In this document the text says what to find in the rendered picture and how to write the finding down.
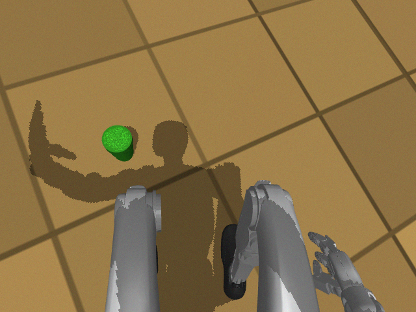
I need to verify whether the right robot arm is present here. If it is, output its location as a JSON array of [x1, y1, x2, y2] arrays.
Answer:
[[341, 286, 385, 312]]

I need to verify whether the cup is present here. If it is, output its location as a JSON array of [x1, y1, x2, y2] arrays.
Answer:
[[102, 125, 134, 161]]

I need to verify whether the right robot foot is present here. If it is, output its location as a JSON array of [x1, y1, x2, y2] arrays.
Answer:
[[221, 224, 246, 300]]

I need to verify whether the right robot hand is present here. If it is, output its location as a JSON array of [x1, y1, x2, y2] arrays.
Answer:
[[308, 231, 364, 298]]

